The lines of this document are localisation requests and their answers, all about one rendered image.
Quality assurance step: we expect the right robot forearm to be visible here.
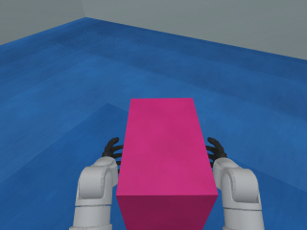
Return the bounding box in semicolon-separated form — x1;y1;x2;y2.
212;157;265;230

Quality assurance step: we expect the carton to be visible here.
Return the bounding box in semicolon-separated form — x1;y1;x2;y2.
116;98;219;230

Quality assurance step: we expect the left robot forearm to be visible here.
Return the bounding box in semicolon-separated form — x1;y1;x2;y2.
69;156;119;230

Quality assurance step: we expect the left robot hand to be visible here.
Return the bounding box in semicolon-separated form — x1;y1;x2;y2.
102;137;124;173

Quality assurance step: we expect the right robot hand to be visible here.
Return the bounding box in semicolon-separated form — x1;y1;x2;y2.
205;137;227;172

